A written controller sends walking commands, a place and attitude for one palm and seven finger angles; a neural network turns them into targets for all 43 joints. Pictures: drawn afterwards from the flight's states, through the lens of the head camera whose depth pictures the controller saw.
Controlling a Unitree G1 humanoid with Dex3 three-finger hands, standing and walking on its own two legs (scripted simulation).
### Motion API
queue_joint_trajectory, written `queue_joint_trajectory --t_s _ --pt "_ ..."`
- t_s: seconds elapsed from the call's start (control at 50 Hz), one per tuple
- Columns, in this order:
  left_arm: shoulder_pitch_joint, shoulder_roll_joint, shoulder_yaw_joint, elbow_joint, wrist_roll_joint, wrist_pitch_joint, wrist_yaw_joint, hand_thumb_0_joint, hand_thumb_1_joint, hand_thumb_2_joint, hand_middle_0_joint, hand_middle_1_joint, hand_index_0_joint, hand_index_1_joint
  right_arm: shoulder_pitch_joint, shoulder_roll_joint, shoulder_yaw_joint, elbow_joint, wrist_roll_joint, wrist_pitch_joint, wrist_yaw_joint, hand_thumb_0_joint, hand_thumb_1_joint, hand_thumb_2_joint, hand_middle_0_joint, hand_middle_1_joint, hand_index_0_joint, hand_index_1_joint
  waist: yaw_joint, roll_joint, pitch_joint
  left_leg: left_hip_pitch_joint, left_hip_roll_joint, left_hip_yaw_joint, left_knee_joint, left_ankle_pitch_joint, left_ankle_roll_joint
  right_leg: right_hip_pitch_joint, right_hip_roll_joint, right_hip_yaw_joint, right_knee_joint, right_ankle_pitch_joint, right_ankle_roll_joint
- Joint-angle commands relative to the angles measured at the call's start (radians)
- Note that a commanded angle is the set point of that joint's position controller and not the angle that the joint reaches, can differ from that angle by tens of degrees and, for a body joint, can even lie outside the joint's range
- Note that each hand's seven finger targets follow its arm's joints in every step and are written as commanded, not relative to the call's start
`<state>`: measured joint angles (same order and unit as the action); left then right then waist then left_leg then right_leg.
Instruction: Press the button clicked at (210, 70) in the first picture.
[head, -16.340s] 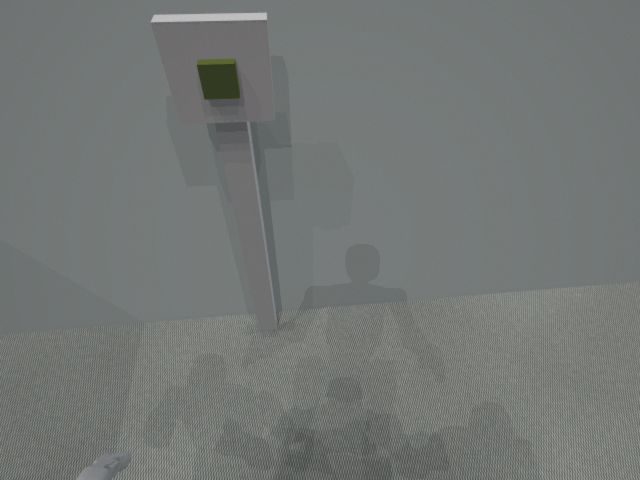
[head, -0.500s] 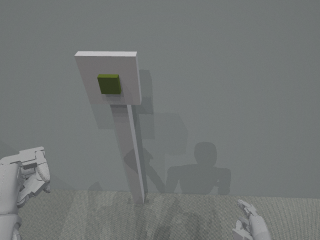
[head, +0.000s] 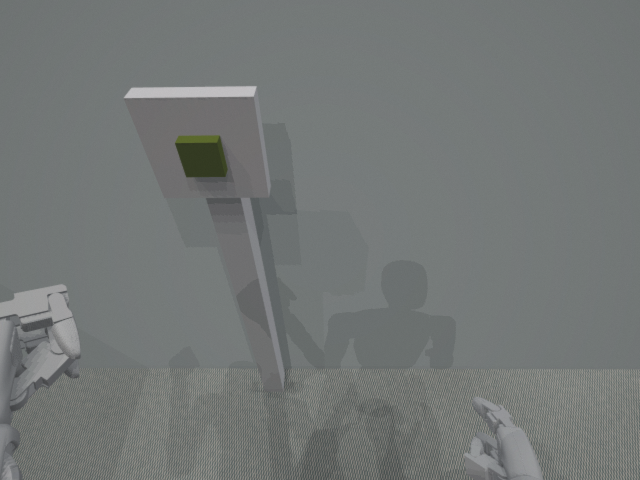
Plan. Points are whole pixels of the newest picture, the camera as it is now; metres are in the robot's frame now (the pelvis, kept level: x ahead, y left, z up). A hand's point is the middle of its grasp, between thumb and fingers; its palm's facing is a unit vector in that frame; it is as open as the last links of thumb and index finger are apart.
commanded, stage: step back with the hand held close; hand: left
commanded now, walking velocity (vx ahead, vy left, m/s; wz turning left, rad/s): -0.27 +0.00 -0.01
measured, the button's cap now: (203, 155) +0.50 +0.21 +0.16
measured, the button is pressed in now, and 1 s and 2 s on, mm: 0 0 0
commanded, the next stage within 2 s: stop stepping back and stand still in 0.94 s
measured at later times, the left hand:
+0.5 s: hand out of the picture +0.11 +0.27 +0.15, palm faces +0.35 -0.82 -0.45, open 3.1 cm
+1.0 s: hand out of the picture +0.02 +0.31 +0.16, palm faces +0.45 -0.82 -0.36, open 3.1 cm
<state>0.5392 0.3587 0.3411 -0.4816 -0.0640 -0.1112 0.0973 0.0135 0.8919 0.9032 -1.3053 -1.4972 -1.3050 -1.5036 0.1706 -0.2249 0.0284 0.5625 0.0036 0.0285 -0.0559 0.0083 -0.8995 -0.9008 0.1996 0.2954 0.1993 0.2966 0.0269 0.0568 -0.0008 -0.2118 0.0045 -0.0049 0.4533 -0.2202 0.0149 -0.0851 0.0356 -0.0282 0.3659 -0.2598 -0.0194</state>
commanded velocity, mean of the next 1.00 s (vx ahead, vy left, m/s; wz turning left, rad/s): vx -0.32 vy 0.00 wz -0.03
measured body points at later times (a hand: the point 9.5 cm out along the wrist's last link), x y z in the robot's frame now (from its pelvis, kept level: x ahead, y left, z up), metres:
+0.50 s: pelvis -0.08 +0.03 -0.01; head -0.07 +0.04 +0.44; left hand +0.08 +0.31 +0.17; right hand +0.09 -0.21 -0.08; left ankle +0.01 +0.11 -0.74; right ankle -0.04 -0.10 -0.74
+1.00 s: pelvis -0.17 +0.05 -0.01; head -0.15 +0.10 +0.43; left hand -0.01 +0.35 +0.18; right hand +0.01 -0.16 -0.08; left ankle -0.12 +0.16 -0.74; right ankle -0.13 -0.08 -0.67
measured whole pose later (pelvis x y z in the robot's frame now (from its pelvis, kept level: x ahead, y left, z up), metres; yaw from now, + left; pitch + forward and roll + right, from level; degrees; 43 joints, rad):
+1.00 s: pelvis -0.17 +0.05 -0.01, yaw +3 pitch +0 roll -3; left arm 0.51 0.39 0.41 -0.60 -0.04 -0.23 0.17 0.01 0.89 0.90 -1.31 -1.50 -1.31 -1.50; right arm 0.17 -0.15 0.00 0.61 -0.03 -0.10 -0.05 0.01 -0.90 -0.90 0.20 0.30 0.20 0.30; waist -0.01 -0.06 0.05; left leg -0.40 0.03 -0.01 0.63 -0.23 0.02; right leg -0.58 0.08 0.04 1.10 -0.46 0.02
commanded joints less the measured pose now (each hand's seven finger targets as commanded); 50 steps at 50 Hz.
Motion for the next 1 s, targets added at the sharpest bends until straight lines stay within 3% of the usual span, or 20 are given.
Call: queue_joint_trajectory --t_s 0.0,0.14,0.2,0.42,0.52,0.6,0.64,0.66,0.68,0.7,0.72,0.74,0.76,0.78,0.82,0.84,0.86,0.88,0.9,0.98 --pt "0.063 0.148 0.079 -0.228 -0.005 -0.061 0.011 0.0 0.9 0.9 -1.3 -1.5 -1.3 -1.5 -0.097 -0.121 -0.064 -0.184 0.005 -0.018 -0.008 0.0 -0.9 -0.9 0.2 0.3 0.2 0.3 -0.014 -0.028 -0.152 0.138 0.051 -0.026 0.017 0.44 0.036 -0.095 -0.095 0.041 -0.015 0.446 0.046" --pt "0.095 0.235 0.168 -0.295 -0.017 -0.086 0.042 0.0 0.9 0.9 -1.3 -1.5 -1.3 -1.5 -0.104 -0.114 -0.076 -0.204 0.014 -0.005 -0.026 0.0 -0.9 -0.9 0.2 0.3 0.2 0.3 -0.012 -0.025 -0.176 0.07 0.059 -0.036 0.014 0.354 0.031 -0.119 -0.094 0.055 0.009 0.352 0.038" --pt "0.101 0.207 0.146 -0.285 -0.014 -0.097 0.049 0.0 0.9 0.9 -1.3 -1.5 -1.3 -1.5 -0.087 -0.117 -0.078 -0.203 0.016 -0.012 -0.026 0.0 -0.9 -0.9 0.2 0.3 0.2 0.3 -0.02 -0.013 -0.142 0.012 0.065 -0.055 -0.004 0.277 0.029 -0.133 -0.09 0.058 0.011 0.25 0.033" --pt "0.062 0.183 0.125 -0.283 0.026 -0.156 0.073 0.0 0.9 0.9 -1.3 -1.5 -1.3 -1.5 -0.067 -0.142 -0.077 -0.195 0.004 -0.075 -0.032 0.0 -0.9 -0.9 0.2 0.3 0.2 0.3 -0.034 0.03 -0.012 -0.25 0.098 -0.148 -0.099 -0.309 0.051 -0.185 -0.059 0.081 0.008 -0.213 0.014" --pt "0.047 0.191 0.155 -0.325 0.036 -0.173 0.074 0.0 0.9 0.9 -1.3 -1.5 -1.3 -1.5 -0.061 -0.139 -0.076 -0.195 -0.006 -0.107 -0.034 0.0 -0.9 -0.9 0.2 0.3 0.2 0.3 -0.022 0.109 -0.055 -0.429 0.16 -0.229 -0.243 -0.417 0.076 0.01 0.008 0.035 0.216 -0.087 0.015" --pt "0.08 0.196 0.173 -0.341 0.036 -0.181 0.067 0.0 0.9 0.9 -1.3 -1.5 -1.3 -1.5 -0.049 -0.128 -0.083 -0.184 -0.008 -0.13 -0.027 0.0 -0.9 -0.9 0.2 0.3 0.2 0.3 -0.018 0.14 -0.11 -0.456 0.165 -0.199 -0.216 -0.431 0.079 0.053 0.007 0.048 0.25 -0.1 0.006" --pt "0.09 0.207 0.184 -0.347 0.033 -0.182 0.065 0.0 0.9 0.9 -1.3 -1.5 -1.3 -1.5 -0.045 -0.128 -0.091 -0.182 -0.007 -0.133 -0.02 0.0 -0.9 -0.9 0.2 0.3 0.2 0.3 -0.02 0.054 -0.104 -0.415 0.114 -0.138 -0.103 -0.405 0.056 -0.038 -0.035 0.112 0.154 -0.183 -0.018" --pt "0.091 0.204 0.17 -0.346 0.028 -0.183 0.068 0.0 0.9 0.9 -1.3 -1.5 -1.3 -1.5 -0.036 -0.115 -0.09 -0.173 -0.004 -0.13 -0.016 0.0 -0.9 -0.9 0.2 0.3 0.2 0.3 -0.025 -0.053 -0.084 -0.302 0.052 -0.089 0.066 -0.342 0.02 -0.219 -0.117 0.208 0.018 -0.309 -0.056" --pt "0.08 0.211 0.168 -0.338 0.025 -0.184 0.076 0.0 0.9 0.9 -1.3 -1.5 -1.3 -1.5 -0.026 -0.11 -0.099 -0.15 -0.003 -0.123 -0.012 0.0 -0.9 -0.9 0.2 0.3 0.2 0.3 -0.03 -0.187 -0.072 -0.147 -0.024 -0.03 0.345 -0.235 -0.028 -0.456 -0.269 0.388 -0.152 -0.438 -0.126" --pt "0.045 0.202 0.153 -0.33 0.026 -0.176 0.086 0.0 0.9 0.9 -1.3 -1.5 -1.3 -1.5 -0.023 -0.107 -0.106 -0.121 -0.009 -0.108 -0.003 0.0 -0.9 -0.9 0.2 0.3 0.2 0.3 -0.028 -0.266 -0.062 -0.099 -0.04 -0.037 0.593 -0.218 -0.041 -0.565 -0.407 0.485 -0.232 -0.441 -0.183" --pt "0.011 0.192 0.141 -0.337 0.03 -0.169 0.088 0.0 0.9 0.9 -1.3 -1.5 -1.3 -1.5 -0.049 -0.103 -0.104 -0.114 -0.016 -0.103 0.0 0.0 -0.9 -0.9 0.2 0.3 0.2 0.3 -0.027 -0.256 -0.051 -0.12 -0.014 -0.059 0.708 -0.24 -0.033 -0.559 -0.412 0.43 -0.208 -0.294 -0.186" --pt "-0.017 0.195 0.149 -0.334 0.036 -0.169 0.086 0.0 0.9 0.9 -1.3 -1.5 -1.3 -1.5 -0.042 -0.093 -0.096 -0.11 -0.021 -0.104 -0.001 0.0 -0.9 -0.9 0.2 0.3 0.2 0.3 -0.042 -0.265 -0.069 -0.104 0.004 -0.07 0.693 -0.247 -0.023 -0.56 -0.392 0.404 -0.181 -0.204 -0.174" --pt "-0.012 0.185 0.148 -0.29 0.04 -0.158 0.092 0.0 0.9 0.9 -1.3 -1.5 -1.3 -1.5 -0.036 -0.066 -0.073 -0.113 -0.025 -0.096 -0.006 0.0 -0.9 -0.9 0.2 0.3 0.2 0.3 -0.039 -0.261 -0.059 -0.091 0.034 -0.059 0.564 -0.252 -0.018 -0.52 -0.326 0.258 -0.122 -0.128 -0.122" --pt "-0.015 0.171 0.131 -0.274 0.038 -0.154 0.091 0.0 0.9 0.9 -1.3 -1.5 -1.3 -1.5 -0.05 -0.068 -0.061 -0.125 -0.021 -0.094 -0.014 0.0 -0.9 -0.9 0.2 0.3 0.2 0.3 -0.039 -0.247 -0.026 -0.08 0.033 -0.035 0.388 -0.241 -0.015 -0.499 -0.255 0.187 -0.08 -0.125 -0.079" --pt "-0.054 0.176 0.122 -0.307 0.03 -0.172 0.089 0.0 0.9 0.9 -1.3 -1.5 -1.3 -1.5 -0.054 -0.108 -0.065 -0.106 -0.005 -0.115 -0.034 0.0 -0.9 -0.9 0.2 0.3 0.2 0.3 -0.053 -0.067 0.016 -0.089 0.024 -0.025 -0.064 -0.125 -0.009 -0.404 -0.15 0.12 0.14 -0.019 -0.021" --pt "-0.08 0.194 0.125 -0.351 0.031 -0.193 0.089 0.0 0.9 0.9 -1.3 -1.5 -1.3 -1.5 -0.08 -0.138 -0.079 -0.115 -0.009 -0.129 -0.046 0.0 -0.9 -0.9 0.2 0.3 0.2 0.3 -0.048 0.154 0.043 -0.163 0.165 -0.175 -0.181 -0.04 0.035 -0.374 -0.065 0.065 0.363 -0.015 0.015" --pt "-0.12 0.2 0.143 -0.408 0.039 -0.211 0.093 0.0 0.9 0.9 -1.3 -1.5 -1.3 -1.5 -0.048 -0.129 -0.08 -0.12 -0.028 -0.151 -0.04 0.0 -0.9 -0.9 0.2 0.3 0.2 0.3 -0.044 0.315 -0.014 -0.204 0.352 -0.404 -0.192 0.196 0.129 -0.406 0.008 0.051 0.612 -0.232 0.038" --pt "-0.126 0.219 0.168 -0.404 0.039 -0.228 0.092 0.0 0.9 0.9 -1.3 -1.5 -1.3 -1.5 -0.015 -0.091 -0.085 -0.095 -0.04 -0.182 -0.032 0.0 -0.9 -0.9 0.2 0.3 0.2 0.3 -0.043 0.222 -0.062 -0.127 0.384 -0.375 -0.152 0.39 0.177 -0.47 0.02 0.113 0.77 -0.28 0.03" --pt "-0.056 0.199 0.168 -0.351 0.027 -0.228 0.082 0.0 0.9 0.9 -1.3 -1.5 -1.3 -1.5 -0.016 -0.09 -0.088 -0.08 -0.043 -0.197 -0.018 0.0 -0.9 -0.9 0.2 0.3 0.2 0.3 -0.044 0.194 -0.129 -0.15 0.388 -0.346 -0.155 0.265 0.167 -0.43 0.004 0.139 0.877 -0.285 0.034" --pt "0.027 0.155 0.134 -0.464 0.013 -0.193 0.074 0.0 0.9 0.9 -1.3 -1.5 -1.3 -1.5 -0.034 -0.105 -0.107 -0.088 -0.02 -0.203 0.024 0.0 -0.9 -0.9 0.2 0.3 0.2 0.3 -0.03 0.124 -0.176 -0.019 0.289 -0.16 -0.052 0.479 0.138 -0.435 0.021 0.062 0.759 -0.209 0.056"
